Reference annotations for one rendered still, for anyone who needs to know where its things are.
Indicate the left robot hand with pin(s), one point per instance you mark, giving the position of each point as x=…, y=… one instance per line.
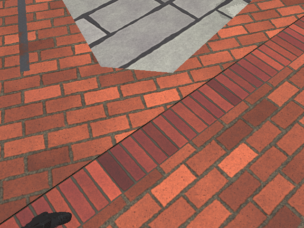
x=49, y=220

